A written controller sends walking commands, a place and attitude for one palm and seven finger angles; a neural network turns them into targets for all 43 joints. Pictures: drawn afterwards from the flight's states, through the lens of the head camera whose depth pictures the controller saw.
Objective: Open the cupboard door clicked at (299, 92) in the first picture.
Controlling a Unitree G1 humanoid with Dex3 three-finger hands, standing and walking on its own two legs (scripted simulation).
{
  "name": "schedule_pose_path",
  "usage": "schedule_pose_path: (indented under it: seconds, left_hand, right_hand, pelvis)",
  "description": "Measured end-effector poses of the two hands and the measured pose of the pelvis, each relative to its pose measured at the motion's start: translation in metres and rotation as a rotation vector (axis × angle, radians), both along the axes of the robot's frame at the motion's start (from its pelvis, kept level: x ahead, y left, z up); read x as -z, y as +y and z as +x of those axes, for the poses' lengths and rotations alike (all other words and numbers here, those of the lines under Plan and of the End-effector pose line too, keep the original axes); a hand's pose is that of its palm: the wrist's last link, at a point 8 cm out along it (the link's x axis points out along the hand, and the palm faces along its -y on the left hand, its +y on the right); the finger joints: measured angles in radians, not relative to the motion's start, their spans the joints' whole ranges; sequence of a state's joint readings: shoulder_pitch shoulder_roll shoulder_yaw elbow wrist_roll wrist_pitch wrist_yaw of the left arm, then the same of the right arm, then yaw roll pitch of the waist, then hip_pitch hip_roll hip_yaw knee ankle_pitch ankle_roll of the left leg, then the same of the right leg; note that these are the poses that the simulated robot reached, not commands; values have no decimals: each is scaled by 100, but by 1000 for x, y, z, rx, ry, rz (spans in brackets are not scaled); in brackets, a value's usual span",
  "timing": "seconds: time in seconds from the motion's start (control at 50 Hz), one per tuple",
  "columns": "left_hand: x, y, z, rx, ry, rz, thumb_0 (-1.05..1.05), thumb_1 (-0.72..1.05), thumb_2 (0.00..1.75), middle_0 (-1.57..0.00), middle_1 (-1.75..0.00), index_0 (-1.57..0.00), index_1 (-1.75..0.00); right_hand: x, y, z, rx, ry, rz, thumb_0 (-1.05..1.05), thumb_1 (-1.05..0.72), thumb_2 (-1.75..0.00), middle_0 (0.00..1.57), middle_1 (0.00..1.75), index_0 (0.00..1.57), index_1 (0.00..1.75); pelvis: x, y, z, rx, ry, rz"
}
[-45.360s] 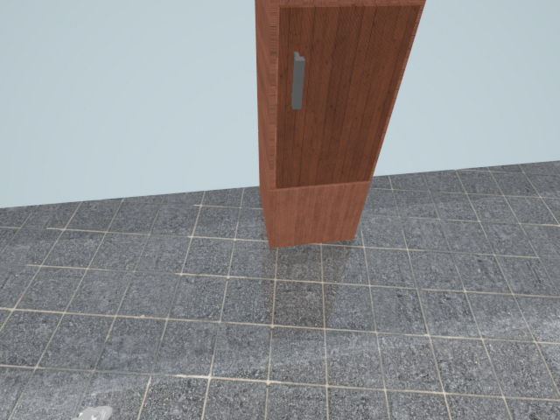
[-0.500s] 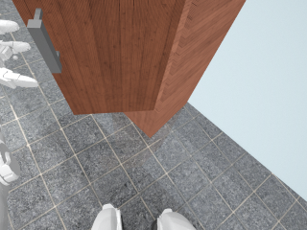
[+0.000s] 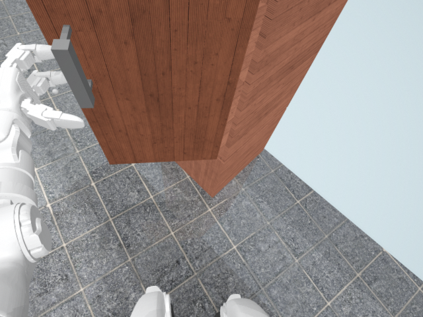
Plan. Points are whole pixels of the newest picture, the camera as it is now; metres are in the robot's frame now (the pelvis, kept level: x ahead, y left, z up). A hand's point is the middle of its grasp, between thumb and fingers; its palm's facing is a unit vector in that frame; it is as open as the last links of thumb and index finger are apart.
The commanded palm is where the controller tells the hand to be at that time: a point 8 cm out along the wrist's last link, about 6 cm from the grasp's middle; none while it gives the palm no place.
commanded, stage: slide the fingers in behind the handle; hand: left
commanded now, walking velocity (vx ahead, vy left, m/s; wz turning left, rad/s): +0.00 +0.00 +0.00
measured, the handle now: (77, 69) +0.54 +0.22 +0.10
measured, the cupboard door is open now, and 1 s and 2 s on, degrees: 51 51 52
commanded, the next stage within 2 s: close the thumb around the handle in 0.92 s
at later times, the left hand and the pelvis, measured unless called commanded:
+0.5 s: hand (76, 91) +0.49 +0.21 +0.10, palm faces +0.04 -1.00 +0.00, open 14.0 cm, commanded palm +0.47 +0.25 +0.10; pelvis +0.00 -0.01 +0.00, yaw +0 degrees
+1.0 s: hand (78, 91) +0.49 +0.21 +0.10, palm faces +0.06 -1.00 +0.00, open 14.0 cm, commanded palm +0.47 +0.25 +0.10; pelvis -0.01 -0.01 +0.00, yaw +0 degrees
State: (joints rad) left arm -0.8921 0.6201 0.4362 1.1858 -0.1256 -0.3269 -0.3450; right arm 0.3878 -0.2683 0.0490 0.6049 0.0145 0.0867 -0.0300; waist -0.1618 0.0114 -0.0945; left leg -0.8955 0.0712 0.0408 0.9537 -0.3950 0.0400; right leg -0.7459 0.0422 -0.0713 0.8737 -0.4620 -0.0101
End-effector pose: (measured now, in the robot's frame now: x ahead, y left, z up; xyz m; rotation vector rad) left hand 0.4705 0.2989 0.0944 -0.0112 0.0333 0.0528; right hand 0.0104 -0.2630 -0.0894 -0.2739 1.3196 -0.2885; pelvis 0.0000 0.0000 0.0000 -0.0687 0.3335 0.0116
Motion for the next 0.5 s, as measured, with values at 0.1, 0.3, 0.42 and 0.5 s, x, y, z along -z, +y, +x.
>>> schedule_pose_path:
  seconds: [0.1,0.3,0.42,0.5]
  left_hand:
    - [-1,-4,2,-9,-8,10,-1,-50,30,-30,-120,-30,-120]
    - [-5,-19,0,9,-12,-6,-1,-50,30,-29,-120,-30,-120]
    - [-6,-29,-2,10,-16,13,-1,-50,30,-30,-120,-30,-120]
    - [-6,-36,-4,9,-24,8,-1,-50,30,-30,-120,-30,-120]
  right_hand:
    - [1,-4,-6,6,10,-4,0,-90,-89,20,30,20,30]
    - [1,-8,-17,25,33,6,0,-90,-89,20,30,20,30]
    - [1,-10,-17,30,13,12,1,-90,-89,20,30,20,30]
    - [3,-9,-16,27,5,23,1,-90,-89,20,30,20,30]
  pelvis:
    - [1,-3,-2,-2,2,1]
    - [-1,-7,-1,0,-9,5]
    - [-1,-9,-2,3,-14,9]
    - [-1,-9,-3,4,-20,12]
